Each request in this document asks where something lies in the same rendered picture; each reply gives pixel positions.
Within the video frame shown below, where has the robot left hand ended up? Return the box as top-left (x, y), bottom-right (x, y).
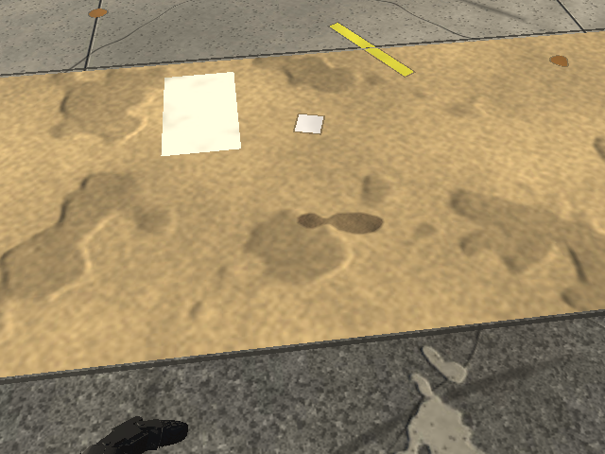
top-left (79, 416), bottom-right (188, 454)

